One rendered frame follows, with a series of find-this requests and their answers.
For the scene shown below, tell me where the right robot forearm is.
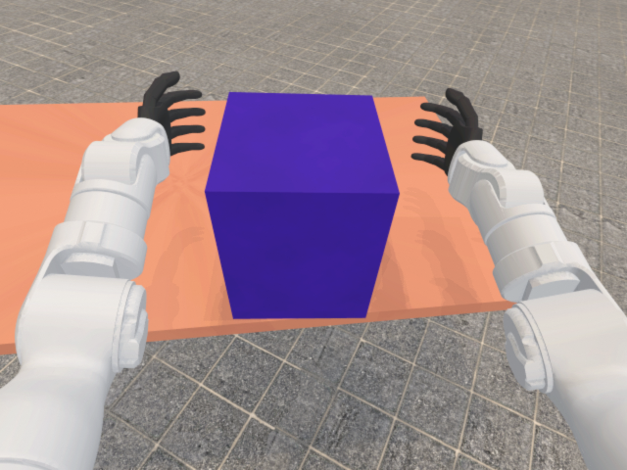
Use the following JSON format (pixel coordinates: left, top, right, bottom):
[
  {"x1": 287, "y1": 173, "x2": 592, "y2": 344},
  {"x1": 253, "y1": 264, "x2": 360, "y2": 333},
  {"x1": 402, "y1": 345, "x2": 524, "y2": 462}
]
[{"x1": 448, "y1": 140, "x2": 627, "y2": 326}]

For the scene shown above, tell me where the right robot hand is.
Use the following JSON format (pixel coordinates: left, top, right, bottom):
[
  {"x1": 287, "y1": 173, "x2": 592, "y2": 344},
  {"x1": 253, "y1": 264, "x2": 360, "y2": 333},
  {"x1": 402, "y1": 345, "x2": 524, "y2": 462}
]
[{"x1": 411, "y1": 88, "x2": 483, "y2": 176}]

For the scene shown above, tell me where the left robot forearm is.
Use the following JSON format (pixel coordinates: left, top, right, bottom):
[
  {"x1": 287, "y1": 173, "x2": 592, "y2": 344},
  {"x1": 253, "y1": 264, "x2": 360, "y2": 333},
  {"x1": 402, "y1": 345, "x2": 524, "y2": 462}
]
[{"x1": 15, "y1": 117, "x2": 170, "y2": 365}]

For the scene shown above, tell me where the table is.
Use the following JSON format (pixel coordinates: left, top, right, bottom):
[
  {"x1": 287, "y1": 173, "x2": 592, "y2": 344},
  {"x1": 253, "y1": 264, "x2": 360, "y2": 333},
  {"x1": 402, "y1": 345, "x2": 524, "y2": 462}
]
[{"x1": 0, "y1": 97, "x2": 517, "y2": 355}]

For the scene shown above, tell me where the carton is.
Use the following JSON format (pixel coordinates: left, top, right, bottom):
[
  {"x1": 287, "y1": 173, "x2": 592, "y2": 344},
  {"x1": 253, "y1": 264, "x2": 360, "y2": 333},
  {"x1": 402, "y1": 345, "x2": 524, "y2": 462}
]
[{"x1": 205, "y1": 92, "x2": 400, "y2": 319}]

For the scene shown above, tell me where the left robot upper arm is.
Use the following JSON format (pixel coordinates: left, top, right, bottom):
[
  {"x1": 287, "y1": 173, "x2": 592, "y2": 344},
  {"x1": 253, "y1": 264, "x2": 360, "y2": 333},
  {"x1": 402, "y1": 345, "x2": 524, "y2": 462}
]
[{"x1": 0, "y1": 273, "x2": 149, "y2": 470}]

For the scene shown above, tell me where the left robot hand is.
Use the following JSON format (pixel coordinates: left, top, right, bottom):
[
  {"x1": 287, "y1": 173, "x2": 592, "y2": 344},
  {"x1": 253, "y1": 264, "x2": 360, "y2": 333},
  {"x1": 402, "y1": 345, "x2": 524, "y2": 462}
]
[{"x1": 137, "y1": 71, "x2": 206, "y2": 156}]

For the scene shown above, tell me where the right robot upper arm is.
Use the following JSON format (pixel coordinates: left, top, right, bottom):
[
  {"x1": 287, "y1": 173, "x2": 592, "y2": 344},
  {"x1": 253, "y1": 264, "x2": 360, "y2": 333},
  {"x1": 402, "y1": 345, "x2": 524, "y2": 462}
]
[{"x1": 504, "y1": 289, "x2": 627, "y2": 470}]

